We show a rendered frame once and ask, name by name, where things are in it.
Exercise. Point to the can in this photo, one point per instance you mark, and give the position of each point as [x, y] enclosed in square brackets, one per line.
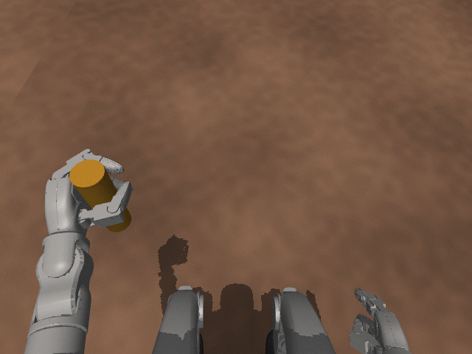
[92, 181]

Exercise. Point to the right robot hand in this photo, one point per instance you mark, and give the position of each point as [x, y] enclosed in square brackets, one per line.
[381, 334]

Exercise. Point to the left robot arm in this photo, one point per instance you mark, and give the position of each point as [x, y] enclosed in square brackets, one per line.
[60, 319]

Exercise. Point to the left robot hand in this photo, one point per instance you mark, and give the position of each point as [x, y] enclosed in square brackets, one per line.
[67, 210]

